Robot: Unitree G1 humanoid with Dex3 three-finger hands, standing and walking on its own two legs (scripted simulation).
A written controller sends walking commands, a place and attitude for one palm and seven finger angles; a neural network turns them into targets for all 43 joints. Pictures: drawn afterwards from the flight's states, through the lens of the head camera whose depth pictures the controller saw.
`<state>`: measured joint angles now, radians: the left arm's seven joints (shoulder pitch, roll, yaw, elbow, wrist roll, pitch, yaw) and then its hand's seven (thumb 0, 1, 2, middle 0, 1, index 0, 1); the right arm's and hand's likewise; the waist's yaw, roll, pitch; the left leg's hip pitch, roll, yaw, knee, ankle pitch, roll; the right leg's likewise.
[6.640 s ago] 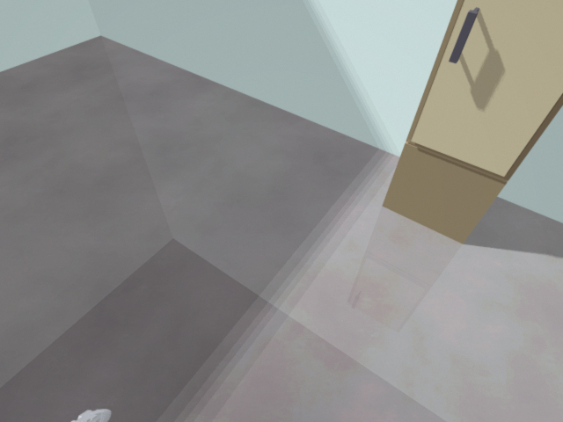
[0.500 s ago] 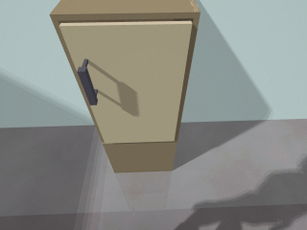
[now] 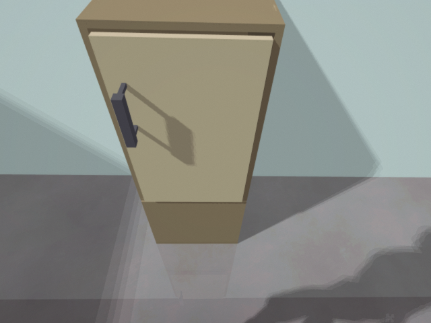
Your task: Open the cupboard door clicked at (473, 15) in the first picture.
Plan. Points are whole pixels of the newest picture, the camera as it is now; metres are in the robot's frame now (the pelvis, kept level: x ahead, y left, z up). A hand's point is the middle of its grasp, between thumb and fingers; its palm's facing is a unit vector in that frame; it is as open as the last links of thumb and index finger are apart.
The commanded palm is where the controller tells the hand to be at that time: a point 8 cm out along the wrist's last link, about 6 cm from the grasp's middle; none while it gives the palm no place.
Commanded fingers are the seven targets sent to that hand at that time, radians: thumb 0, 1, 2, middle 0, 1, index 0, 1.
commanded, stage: look again from close up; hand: left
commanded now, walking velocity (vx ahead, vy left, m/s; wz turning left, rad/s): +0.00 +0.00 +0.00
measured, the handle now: (127, 116) +0.52 +0.24 +0.08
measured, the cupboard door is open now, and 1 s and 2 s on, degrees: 0 0 0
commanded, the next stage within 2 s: raise the hand with hooked fingers in 0.40 s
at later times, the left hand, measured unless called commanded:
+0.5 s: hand out of the picture +0.00 +0.18 -0.18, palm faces +0.02 -0.98 -0.19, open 7.3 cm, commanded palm +0.08 +0.23 -0.07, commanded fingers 0.00 0.88 0.89 -0.20 -0.31 -0.20 -0.31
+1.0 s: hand out of the picture +0.12 +0.21 -0.04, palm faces +0.16 -0.99 -0.04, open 9.0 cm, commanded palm +0.12 +0.26 -0.01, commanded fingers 0.00 0.29 0.64 -0.24 -0.69 -0.24 -0.69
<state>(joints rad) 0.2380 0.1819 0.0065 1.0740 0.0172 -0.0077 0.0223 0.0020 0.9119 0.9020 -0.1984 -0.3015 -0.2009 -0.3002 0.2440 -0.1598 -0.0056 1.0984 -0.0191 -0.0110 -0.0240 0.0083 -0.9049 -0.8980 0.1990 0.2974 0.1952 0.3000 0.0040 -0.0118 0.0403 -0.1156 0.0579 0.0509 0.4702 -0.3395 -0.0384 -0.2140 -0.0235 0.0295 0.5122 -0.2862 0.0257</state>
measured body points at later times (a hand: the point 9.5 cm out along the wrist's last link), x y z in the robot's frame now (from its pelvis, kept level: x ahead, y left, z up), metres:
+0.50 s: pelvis -0.01 +0.00 +0.00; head +0.01 +0.01 +0.45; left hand +0.00 +0.23 -0.16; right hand -0.01 -0.21 -0.16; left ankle -0.06 +0.14 -0.74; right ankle -0.01 -0.14 -0.74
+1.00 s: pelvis -0.06 -0.01 -0.08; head -0.02 +0.00 +0.37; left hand +0.10 +0.27 -0.04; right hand +0.21 -0.23 -0.10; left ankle -0.06 +0.14 -0.74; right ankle -0.01 -0.14 -0.74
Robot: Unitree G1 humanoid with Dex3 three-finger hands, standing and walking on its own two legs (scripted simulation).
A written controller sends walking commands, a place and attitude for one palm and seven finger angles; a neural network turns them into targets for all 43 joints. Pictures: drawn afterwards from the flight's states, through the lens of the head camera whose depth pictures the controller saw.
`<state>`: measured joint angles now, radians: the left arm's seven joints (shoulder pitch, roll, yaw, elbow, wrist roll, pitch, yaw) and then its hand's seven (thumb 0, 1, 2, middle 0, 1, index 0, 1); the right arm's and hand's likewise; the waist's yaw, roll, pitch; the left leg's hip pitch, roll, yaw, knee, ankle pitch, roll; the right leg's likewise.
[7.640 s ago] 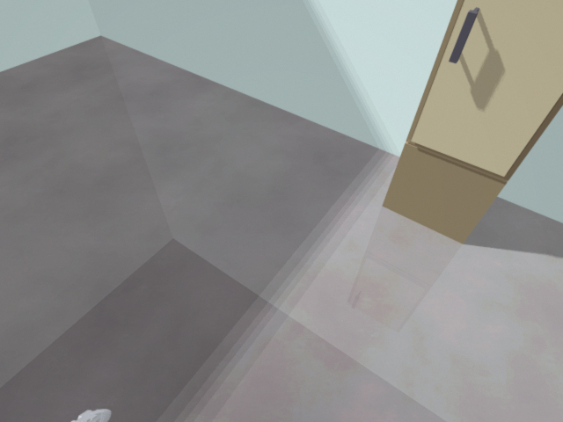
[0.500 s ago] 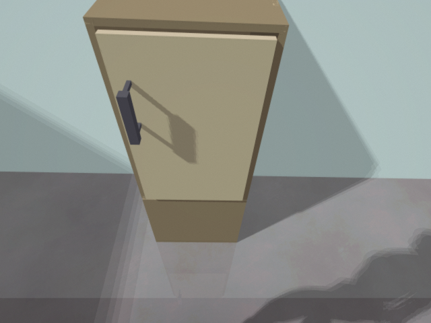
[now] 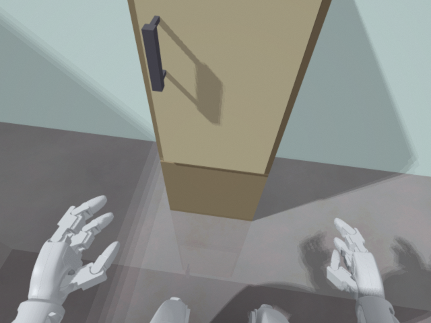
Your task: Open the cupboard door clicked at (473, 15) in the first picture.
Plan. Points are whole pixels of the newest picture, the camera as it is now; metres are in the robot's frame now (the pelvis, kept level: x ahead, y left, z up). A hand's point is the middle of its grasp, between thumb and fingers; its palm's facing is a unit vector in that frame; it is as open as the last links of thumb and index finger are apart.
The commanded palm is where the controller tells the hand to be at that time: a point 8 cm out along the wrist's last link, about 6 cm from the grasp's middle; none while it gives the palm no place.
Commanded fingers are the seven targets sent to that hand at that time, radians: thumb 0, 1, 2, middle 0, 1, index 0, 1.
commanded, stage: raise the hand with hooked fingers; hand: left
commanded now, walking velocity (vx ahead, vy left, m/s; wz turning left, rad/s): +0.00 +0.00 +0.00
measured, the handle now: (157, 55) +0.60 +0.21 +0.16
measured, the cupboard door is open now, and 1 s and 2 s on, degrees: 0 0 0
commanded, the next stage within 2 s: move the hooked fingers beside the handle in 1.60 s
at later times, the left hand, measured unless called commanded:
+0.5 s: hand (76, 206) +0.25 +0.25 +0.11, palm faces +0.00 -1.00 -0.06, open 12.0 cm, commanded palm +0.23 +0.30 +0.12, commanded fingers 0.00 -0.29 0.39 -0.28 -1.07 -0.28 -1.07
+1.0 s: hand (49, 153) +0.30 +0.29 +0.17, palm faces +0.04 -1.00 -0.05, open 13.9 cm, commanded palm +0.28 +0.33 +0.18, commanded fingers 0.00 -0.50 0.30 -0.30 -1.20 -0.30 -1.20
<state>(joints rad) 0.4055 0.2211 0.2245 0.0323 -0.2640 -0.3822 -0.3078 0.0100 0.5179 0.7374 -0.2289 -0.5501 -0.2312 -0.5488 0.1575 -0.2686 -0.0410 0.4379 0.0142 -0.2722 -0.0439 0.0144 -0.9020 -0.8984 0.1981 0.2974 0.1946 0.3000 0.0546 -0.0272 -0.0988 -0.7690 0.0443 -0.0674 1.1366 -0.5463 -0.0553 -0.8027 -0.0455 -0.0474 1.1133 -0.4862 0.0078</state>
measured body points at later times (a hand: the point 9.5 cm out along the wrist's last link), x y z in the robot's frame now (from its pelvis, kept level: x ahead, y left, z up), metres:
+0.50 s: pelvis +0.01 +0.02 +0.03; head +0.04 +0.02 +0.48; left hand +0.25 +0.31 +0.11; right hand +0.14 -0.24 -0.04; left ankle +0.01 +0.15 -0.65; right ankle +0.04 -0.13 -0.65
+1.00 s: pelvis +0.02 +0.02 +0.06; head +0.03 +0.01 +0.51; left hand +0.29 +0.34 +0.18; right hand +0.20 -0.21 -0.01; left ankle +0.01 +0.15 -0.65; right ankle +0.04 -0.13 -0.65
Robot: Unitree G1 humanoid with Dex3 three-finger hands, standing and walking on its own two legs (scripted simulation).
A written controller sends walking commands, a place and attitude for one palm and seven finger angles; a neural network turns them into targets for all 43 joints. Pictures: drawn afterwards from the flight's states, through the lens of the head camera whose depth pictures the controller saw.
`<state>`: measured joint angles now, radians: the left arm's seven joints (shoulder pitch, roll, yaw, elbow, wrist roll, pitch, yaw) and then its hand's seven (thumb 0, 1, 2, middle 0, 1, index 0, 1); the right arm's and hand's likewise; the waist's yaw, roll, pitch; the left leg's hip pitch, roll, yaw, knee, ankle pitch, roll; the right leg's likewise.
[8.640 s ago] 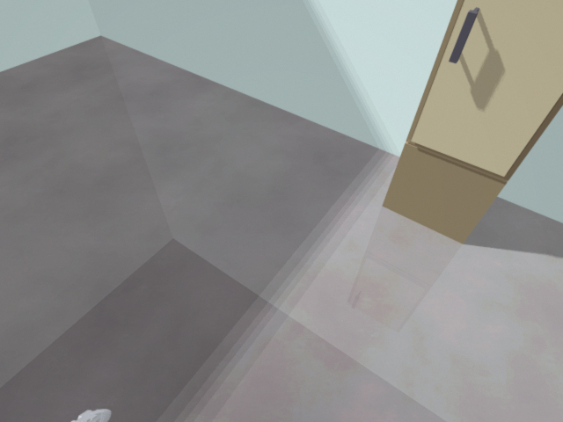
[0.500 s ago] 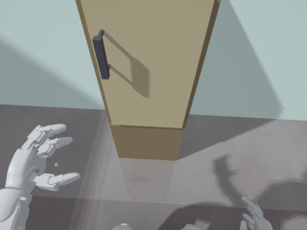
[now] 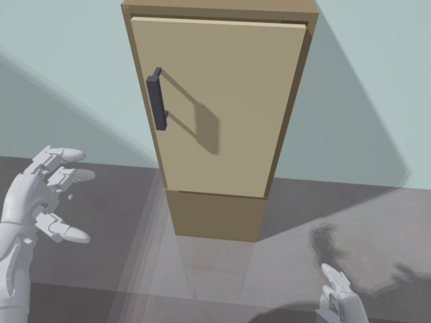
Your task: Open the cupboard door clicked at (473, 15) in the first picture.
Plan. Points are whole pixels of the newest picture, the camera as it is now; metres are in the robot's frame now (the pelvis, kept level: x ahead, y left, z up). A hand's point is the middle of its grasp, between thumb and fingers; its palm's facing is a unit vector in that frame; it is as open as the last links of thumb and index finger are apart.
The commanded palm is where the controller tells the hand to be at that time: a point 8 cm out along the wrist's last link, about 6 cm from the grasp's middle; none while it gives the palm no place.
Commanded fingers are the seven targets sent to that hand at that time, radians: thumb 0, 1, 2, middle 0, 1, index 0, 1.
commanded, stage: raise the hand with hooked fingers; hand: left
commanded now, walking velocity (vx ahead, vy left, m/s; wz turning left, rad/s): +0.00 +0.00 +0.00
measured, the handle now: (159, 99) +0.58 +0.20 +0.10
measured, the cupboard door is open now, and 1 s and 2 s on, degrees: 0 0 0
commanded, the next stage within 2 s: move the hooked fingers beside the handle in 0.60 s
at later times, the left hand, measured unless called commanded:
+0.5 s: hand (81, 185) +0.29 +0.26 +0.13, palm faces +0.04 -1.00 -0.04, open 14.0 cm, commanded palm +0.26 +0.30 +0.13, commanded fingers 0.00 -0.50 0.30 -0.30 -1.20 -0.30 -1.20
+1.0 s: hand (92, 167) +0.33 +0.25 +0.13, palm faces +0.01 -1.00 -0.02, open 14.0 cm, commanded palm +0.31 +0.30 +0.12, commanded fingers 0.00 -0.50 0.30 -0.30 -1.20 -0.30 -1.20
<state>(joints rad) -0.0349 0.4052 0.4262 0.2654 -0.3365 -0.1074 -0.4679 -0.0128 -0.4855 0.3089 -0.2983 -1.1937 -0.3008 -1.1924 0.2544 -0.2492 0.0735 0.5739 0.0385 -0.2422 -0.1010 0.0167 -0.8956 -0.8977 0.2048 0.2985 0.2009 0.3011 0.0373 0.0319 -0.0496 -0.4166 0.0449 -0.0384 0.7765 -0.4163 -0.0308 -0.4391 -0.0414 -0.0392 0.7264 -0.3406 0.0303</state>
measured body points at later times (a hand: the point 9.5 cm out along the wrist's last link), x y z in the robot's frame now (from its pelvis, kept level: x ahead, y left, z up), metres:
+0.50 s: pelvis +0.00 -0.01 +0.01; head +0.01 -0.02 +0.46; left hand +0.28 +0.31 +0.13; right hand +0.15 -0.26 -0.07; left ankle -0.01 +0.14 -0.71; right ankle +0.02 -0.14 -0.71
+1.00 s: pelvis -0.01 -0.01 +0.00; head +0.01 -0.01 +0.45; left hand +0.32 +0.31 +0.13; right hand +0.14 -0.26 -0.07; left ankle -0.01 +0.14 -0.71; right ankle +0.02 -0.14 -0.71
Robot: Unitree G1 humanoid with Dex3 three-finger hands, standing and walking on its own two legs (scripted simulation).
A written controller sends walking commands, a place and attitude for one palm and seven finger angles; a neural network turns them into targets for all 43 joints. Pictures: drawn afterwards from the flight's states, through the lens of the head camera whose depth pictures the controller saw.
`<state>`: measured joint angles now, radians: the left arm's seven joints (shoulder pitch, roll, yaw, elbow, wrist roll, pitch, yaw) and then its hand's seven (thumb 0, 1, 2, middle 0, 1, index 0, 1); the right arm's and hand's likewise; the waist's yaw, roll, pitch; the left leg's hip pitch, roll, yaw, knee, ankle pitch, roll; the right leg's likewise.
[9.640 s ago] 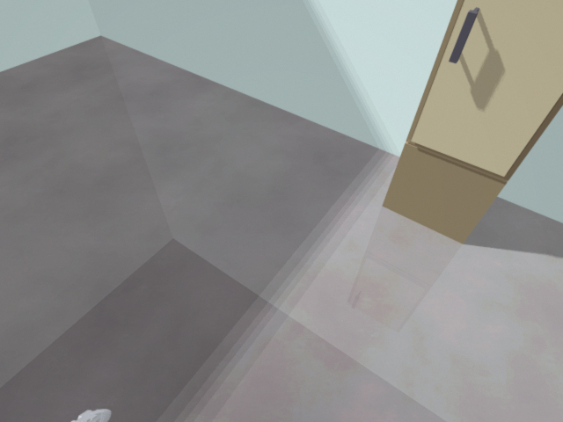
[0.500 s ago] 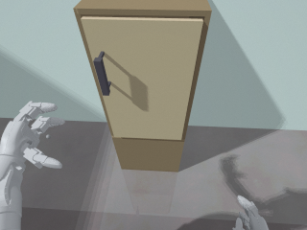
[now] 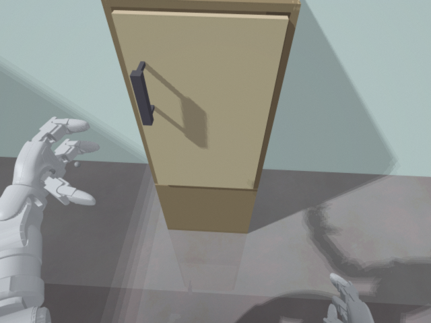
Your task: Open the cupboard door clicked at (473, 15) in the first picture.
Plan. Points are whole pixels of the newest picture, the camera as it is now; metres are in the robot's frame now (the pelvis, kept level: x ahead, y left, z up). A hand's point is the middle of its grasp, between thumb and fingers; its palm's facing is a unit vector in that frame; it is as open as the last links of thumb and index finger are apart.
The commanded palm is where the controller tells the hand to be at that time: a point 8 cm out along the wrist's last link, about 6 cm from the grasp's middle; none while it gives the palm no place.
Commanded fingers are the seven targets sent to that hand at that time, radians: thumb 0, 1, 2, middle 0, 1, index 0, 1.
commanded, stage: move the hooked fingers beside the handle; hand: left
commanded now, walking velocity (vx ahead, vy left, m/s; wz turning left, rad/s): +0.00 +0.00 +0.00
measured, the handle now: (145, 94) +0.59 +0.21 +0.10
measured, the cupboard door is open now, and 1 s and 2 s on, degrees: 0 0 0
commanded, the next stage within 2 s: none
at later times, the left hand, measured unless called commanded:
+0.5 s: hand (96, 135) +0.42 +0.27 +0.11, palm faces +0.00 -1.00 -0.01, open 14.0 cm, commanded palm +0.41 +0.32 +0.11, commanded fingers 0.00 -0.50 0.30 -0.30 -1.20 -0.30 -1.20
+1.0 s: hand (109, 114) +0.49 +0.27 +0.11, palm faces -0.01 -1.00 -0.01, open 14.0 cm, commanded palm +0.48 +0.32 +0.11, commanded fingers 0.00 -0.50 0.30 -0.30 -1.20 -0.30 -1.20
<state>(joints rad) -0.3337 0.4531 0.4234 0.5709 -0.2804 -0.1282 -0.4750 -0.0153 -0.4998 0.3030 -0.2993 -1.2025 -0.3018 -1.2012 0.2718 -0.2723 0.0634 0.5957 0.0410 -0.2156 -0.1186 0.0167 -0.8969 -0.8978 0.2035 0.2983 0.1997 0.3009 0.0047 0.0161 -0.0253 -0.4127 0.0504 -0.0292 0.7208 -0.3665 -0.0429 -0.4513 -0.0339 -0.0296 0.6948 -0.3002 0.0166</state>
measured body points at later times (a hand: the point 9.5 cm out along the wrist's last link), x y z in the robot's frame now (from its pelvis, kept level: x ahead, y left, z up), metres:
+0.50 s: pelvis +0.01 +0.01 -0.01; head +0.06 +0.01 +0.44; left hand +0.42 +0.32 +0.12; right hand +0.08 -0.26 -0.11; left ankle +0.00 +0.15 -0.72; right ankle +0.03 -0.13 -0.72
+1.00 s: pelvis +0.01 +0.01 -0.02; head +0.11 +0.02 +0.42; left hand +0.49 +0.32 +0.11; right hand +0.03 -0.26 -0.12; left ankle +0.00 +0.15 -0.72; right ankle +0.03 -0.13 -0.72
